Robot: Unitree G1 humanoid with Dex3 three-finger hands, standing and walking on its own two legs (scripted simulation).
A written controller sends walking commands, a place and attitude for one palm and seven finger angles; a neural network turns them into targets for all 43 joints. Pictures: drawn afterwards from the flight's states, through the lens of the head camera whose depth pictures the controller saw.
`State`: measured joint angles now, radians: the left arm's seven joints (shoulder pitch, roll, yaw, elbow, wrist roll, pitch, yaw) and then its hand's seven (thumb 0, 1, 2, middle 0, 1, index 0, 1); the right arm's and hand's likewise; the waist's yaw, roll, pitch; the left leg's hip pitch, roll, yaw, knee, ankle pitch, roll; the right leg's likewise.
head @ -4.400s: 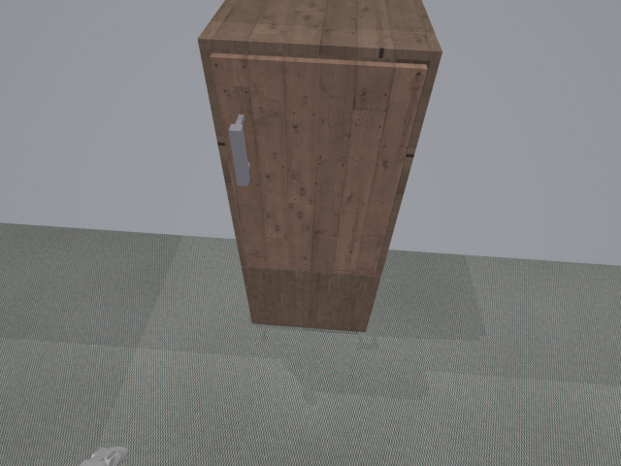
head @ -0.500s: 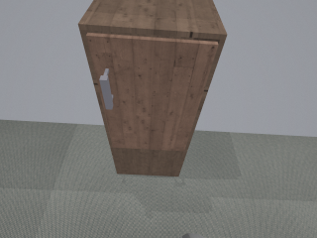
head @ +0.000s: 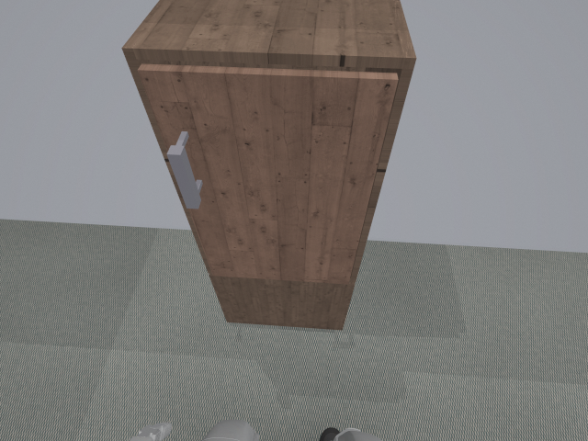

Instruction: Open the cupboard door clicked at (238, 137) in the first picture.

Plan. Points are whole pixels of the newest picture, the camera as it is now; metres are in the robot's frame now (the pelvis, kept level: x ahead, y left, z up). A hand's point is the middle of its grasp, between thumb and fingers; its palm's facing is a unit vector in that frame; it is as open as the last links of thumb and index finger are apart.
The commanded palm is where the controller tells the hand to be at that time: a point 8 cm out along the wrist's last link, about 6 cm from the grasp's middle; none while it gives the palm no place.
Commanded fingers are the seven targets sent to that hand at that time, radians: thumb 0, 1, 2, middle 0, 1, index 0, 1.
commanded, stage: come to a stop and stand still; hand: left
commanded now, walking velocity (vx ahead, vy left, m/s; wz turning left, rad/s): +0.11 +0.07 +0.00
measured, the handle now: (188, 171) +0.52 +0.22 +0.04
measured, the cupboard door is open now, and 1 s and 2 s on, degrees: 0 0 0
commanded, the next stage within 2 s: look again from close up in 0.98 s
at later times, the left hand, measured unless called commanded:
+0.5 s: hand out of the picture -0.04 +0.18 -0.16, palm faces +0.00 -0.99 -0.16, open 7.4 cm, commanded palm none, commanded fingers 0.00 0.90 0.90 -0.20 -0.30 -0.20 -0.30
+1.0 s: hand out of the picture -0.05 +0.11 -0.17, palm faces +0.05 -0.99 -0.11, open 7.3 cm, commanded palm none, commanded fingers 0.00 0.90 0.90 -0.20 -0.30 -0.20 -0.30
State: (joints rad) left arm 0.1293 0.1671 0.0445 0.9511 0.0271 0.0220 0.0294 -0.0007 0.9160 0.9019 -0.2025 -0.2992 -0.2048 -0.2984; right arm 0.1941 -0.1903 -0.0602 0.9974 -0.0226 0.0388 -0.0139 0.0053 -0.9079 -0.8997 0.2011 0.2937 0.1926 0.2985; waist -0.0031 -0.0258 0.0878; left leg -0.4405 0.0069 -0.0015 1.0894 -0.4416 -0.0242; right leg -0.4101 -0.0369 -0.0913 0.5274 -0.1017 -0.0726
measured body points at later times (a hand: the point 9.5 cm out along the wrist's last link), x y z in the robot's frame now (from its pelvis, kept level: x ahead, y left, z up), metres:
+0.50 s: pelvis -0.04 +0.01 +0.02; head -0.02 +0.02 +0.47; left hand -0.04 +0.24 -0.15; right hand -0.10 -0.18 -0.14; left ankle -0.04 +0.13 -0.73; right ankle -0.06 -0.10 -0.69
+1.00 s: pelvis -0.02 -0.03 +0.01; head -0.02 -0.03 +0.46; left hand -0.05 +0.16 -0.15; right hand -0.02 -0.25 -0.15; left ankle -0.01 +0.10 -0.73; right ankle -0.05 -0.11 -0.73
